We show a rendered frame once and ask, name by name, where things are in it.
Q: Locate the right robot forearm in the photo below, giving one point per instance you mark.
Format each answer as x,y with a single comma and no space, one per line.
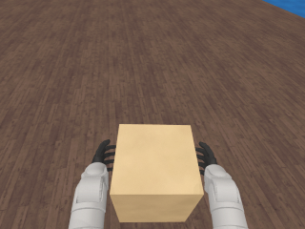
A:
224,198

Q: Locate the left robot forearm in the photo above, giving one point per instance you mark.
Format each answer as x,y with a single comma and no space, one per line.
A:
90,198

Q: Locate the left robot hand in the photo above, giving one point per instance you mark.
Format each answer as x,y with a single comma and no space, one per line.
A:
100,154

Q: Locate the right robot hand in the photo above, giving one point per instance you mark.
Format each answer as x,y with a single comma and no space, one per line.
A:
208,157

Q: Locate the carton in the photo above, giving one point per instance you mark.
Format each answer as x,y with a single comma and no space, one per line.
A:
155,175

